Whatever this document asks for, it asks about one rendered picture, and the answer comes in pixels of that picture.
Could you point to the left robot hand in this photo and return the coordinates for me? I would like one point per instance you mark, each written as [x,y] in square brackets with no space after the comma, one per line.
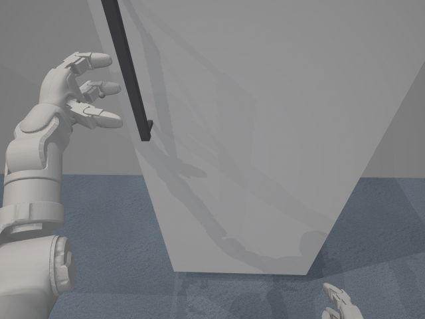
[60,88]

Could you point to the robot left forearm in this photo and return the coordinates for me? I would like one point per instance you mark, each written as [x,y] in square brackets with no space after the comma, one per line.
[33,175]

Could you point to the fridge door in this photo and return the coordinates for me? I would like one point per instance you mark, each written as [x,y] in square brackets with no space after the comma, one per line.
[265,115]

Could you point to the handle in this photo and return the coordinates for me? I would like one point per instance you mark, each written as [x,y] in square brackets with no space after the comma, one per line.
[117,31]

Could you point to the right robot hand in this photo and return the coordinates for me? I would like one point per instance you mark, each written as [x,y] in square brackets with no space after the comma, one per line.
[342,301]

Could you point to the robot left upper arm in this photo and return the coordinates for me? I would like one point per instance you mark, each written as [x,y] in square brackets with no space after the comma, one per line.
[33,274]

